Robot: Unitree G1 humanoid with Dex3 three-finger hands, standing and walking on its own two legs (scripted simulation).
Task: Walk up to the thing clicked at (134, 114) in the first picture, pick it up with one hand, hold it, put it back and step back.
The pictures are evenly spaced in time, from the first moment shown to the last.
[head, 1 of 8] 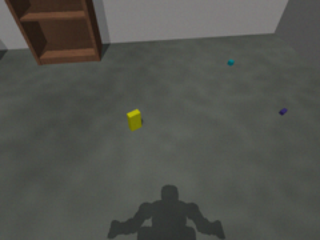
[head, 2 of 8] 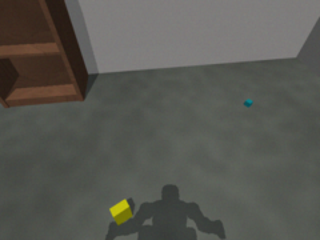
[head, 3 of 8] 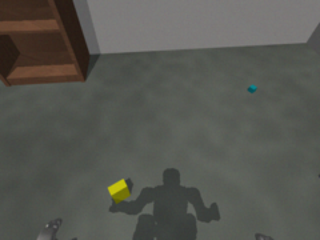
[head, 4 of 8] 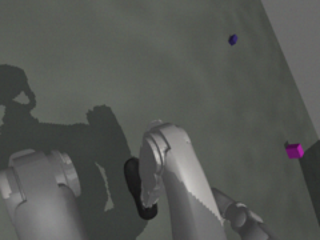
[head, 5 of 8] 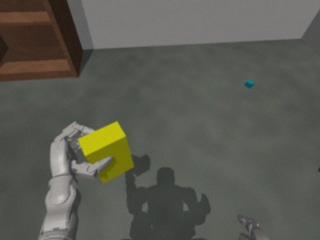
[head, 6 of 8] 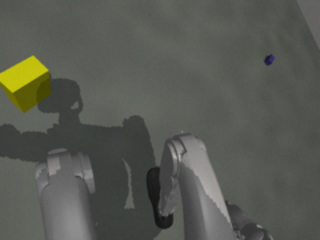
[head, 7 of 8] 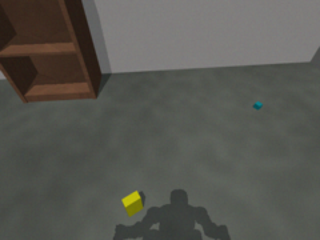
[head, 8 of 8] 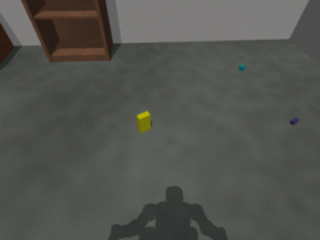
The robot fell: no
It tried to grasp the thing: yes
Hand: left
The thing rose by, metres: 0.65
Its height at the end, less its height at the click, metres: +0.00
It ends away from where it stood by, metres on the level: 0.03
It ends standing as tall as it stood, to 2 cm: yes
